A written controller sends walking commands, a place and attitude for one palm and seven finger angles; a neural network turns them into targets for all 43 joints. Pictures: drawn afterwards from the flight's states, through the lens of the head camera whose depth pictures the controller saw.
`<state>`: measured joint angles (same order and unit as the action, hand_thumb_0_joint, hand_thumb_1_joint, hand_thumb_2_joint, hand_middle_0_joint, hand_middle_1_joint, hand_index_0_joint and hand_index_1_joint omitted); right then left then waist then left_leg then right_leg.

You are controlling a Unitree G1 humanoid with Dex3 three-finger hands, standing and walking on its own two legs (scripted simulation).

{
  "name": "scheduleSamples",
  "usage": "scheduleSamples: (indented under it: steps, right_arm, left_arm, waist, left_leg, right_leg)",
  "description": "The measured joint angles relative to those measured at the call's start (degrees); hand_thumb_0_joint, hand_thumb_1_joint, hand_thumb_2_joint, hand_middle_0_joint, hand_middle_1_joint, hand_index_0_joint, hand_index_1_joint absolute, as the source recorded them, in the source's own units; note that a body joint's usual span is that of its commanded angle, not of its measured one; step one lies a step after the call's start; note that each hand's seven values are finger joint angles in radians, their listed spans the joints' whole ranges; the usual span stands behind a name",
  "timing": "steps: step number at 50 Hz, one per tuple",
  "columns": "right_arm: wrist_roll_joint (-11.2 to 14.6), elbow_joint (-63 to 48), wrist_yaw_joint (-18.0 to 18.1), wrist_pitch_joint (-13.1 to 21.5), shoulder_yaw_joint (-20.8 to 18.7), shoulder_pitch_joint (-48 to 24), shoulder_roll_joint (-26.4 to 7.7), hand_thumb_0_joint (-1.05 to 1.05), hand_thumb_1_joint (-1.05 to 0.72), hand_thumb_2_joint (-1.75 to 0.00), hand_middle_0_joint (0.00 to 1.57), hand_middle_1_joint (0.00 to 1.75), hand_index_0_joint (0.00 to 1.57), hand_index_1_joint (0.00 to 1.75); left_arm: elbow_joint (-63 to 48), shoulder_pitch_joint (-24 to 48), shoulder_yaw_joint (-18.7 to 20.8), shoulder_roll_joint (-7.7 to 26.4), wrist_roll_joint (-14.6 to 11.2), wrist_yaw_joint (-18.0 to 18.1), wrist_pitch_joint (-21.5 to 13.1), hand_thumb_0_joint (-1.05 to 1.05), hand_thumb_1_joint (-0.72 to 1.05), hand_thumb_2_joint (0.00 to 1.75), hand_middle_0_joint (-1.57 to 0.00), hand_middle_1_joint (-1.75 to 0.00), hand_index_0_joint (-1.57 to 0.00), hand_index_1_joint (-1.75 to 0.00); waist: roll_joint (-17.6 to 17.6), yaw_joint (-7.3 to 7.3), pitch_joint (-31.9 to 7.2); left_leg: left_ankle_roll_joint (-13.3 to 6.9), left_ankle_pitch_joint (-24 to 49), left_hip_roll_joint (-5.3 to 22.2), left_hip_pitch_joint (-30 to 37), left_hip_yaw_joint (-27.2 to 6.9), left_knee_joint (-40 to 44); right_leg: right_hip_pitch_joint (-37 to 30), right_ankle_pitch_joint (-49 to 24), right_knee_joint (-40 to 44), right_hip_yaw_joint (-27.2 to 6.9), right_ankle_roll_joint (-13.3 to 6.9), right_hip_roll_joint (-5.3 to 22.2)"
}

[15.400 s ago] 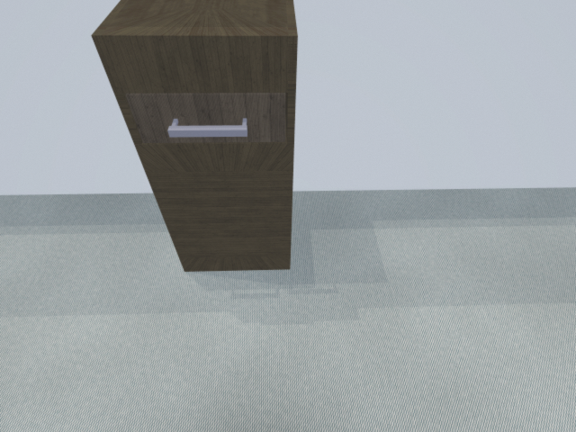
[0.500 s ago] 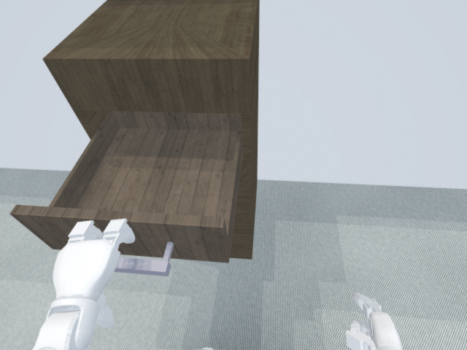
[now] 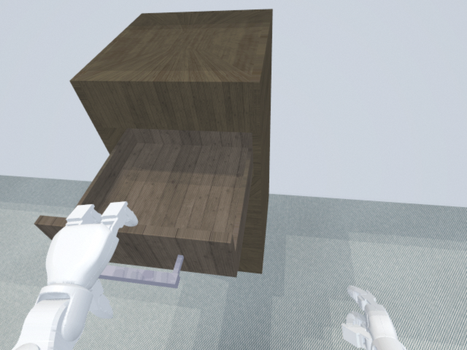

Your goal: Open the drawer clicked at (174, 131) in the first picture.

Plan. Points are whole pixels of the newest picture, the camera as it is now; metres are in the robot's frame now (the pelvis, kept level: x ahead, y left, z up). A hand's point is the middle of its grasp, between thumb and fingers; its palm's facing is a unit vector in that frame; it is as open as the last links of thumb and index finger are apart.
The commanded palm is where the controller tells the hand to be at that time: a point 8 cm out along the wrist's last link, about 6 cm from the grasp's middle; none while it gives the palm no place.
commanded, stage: lift the hand off the handle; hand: left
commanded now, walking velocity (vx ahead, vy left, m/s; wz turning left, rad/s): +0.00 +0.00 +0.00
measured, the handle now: (133, 265) +0.26 +0.25 -0.03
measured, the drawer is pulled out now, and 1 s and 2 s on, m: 0.30 0.30 0.30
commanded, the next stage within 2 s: draw the hand back to the body in 0.36 s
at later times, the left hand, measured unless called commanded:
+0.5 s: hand (96, 250) +0.22 +0.24 +0.11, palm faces +0.04 -0.09 -1.00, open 13.9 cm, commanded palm +0.19 +0.24 +0.17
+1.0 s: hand (71, 260) +0.19 +0.26 +0.12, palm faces +0.06 -0.07 -1.00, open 13.9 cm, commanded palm +0.16 +0.26 +0.18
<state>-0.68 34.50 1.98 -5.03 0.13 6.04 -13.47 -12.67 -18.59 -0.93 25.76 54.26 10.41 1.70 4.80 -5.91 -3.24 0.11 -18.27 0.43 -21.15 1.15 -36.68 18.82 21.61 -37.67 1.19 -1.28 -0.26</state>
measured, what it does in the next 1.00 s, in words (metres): stands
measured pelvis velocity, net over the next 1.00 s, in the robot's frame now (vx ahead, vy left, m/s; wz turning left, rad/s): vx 0.00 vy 0.01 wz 0.01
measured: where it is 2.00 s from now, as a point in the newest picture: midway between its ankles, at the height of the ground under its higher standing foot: outside the picture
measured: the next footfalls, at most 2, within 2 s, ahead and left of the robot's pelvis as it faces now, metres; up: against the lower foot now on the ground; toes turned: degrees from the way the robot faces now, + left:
none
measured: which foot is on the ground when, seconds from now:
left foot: down 0.00-1.00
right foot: down 0.00-1.00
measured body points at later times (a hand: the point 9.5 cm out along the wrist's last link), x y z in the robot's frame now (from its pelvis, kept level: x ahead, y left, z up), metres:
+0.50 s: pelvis +0.00 +0.00 +0.01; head +0.00 -0.04 +0.46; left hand +0.21 +0.24 +0.17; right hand +0.23 -0.20 -0.08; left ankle +0.01 +0.12 -0.72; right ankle -0.02 -0.10 -0.72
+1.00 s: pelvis +0.00 +0.01 +0.01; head +0.01 -0.03 +0.46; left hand +0.18 +0.26 +0.18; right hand +0.22 -0.20 -0.08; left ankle +0.01 +0.12 -0.72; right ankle -0.02 -0.10 -0.72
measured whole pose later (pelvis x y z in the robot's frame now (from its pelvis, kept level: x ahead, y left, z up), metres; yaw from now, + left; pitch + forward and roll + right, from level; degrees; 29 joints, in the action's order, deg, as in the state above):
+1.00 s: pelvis +0.00 +0.01 +0.01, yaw +0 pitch +0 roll +0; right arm 0.5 33.0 1.4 -5.0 0.9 6.2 -14.5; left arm -22.8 -24.2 5.5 30.9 48.3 3.5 -0.2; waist 5.6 -6.7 -0.8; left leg -0.4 -15.2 0.2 -15.4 0.8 -30.2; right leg 12.2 17.7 -29.6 1.5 -0.7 -0.2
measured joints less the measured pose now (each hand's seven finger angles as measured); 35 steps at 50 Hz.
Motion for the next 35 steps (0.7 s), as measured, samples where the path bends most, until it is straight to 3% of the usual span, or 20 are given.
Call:
scheduleSamples:
  steps: [13,21,35]
  right_arm:
    - [0.66,0.32,0.11,-0.34,0.67,-0.26,-0.73,0.01,-0.91,-0.90,0.20,0.30,0.20,0.30]
    - [0.91,0.03,-0.41,-0.51,0.93,-1.06,-0.89,0.01,-0.91,-0.90,0.20,0.30,0.20,0.30]
    - [0.96,-0.10,-0.51,-0.30,0.57,-0.27,-1.04,0.01,-0.91,-0.90,0.20,0.30,0.20,0.30]
  left_arm:
    - [-4.12,1.11,1.91,2.69,-3.26,-5.44,0.70,0.00,-0.50,0.30,-0.32,-1.20,-0.32,-1.20]
    - [-4.74,2.09,1.55,2.64,-3.78,-7.85,0.49,0.00,-0.50,0.30,-0.32,-1.20,-0.32,-1.20]
    - [-5.57,-0.18,4.07,3.92,-4.51,-7.18,-1.07,0.00,-0.49,0.30,-0.32,-1.20,-0.32,-1.20]
  waist:
    - [1.13,-0.76,1.72]
    - [1.20,-0.46,2.22]
    - [0.77,-0.58,2.78]
  left_leg:
    - [0.09,2.20,-0.08,4.85,-0.66,4.79]
    - [0.05,3.39,-0.11,6.42,-0.44,7.02]
    - [-0.06,3.58,0.04,6.49,-0.39,7.27]
  right_leg:
    - [-5.26,-2.20,5.23,0.64,-0.04,-0.05]
    - [-6.62,-3.37,7.24,0.42,0.02,-0.04]
    - [-7.00,-3.99,8.19,0.36,0.12,-0.20]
